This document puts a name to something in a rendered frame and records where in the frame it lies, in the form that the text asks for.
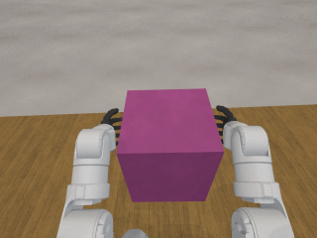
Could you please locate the right robot hand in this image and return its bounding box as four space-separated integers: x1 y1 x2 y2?
214 105 237 144

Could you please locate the robot left upper arm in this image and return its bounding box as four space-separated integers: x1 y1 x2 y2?
57 208 114 238

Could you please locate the left robot hand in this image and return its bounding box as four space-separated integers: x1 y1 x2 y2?
101 108 123 146

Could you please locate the robot left forearm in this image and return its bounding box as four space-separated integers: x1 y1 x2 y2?
56 124 116 238

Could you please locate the robot right forearm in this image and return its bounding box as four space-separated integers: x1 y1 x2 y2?
223 121 294 238

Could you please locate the carton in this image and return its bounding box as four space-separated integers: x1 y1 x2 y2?
116 88 225 202

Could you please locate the robot right upper arm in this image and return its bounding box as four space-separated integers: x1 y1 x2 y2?
231 207 294 238

